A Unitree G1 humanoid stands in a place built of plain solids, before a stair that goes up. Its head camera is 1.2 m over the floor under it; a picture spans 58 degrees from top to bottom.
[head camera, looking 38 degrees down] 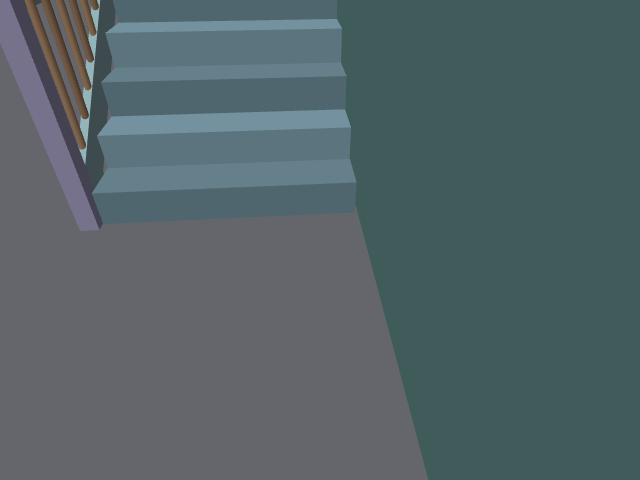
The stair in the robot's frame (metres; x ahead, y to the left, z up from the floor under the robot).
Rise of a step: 0.17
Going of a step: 0.23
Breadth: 1.20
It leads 5 degrees to the left of straight ahead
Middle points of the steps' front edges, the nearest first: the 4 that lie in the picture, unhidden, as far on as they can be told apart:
1.71 0.43 0.17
1.94 0.45 0.34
2.17 0.46 0.51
2.41 0.48 0.68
